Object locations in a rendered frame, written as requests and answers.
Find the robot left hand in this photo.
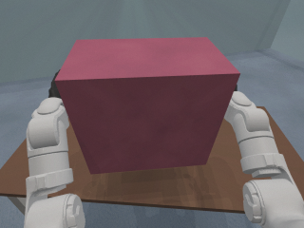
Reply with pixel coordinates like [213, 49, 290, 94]
[48, 69, 62, 99]

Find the right robot forearm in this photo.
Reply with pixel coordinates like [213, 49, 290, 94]
[224, 91, 304, 208]

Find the robot right upper arm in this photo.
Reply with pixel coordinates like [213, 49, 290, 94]
[242, 179, 304, 228]

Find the robot left upper arm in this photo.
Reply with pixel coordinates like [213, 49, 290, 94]
[25, 193, 86, 228]

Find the carton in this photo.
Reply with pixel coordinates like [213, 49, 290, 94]
[54, 37, 240, 175]

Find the left robot forearm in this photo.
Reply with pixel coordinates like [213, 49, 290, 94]
[24, 97, 74, 228]

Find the table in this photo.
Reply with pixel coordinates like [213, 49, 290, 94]
[0, 106, 304, 215]

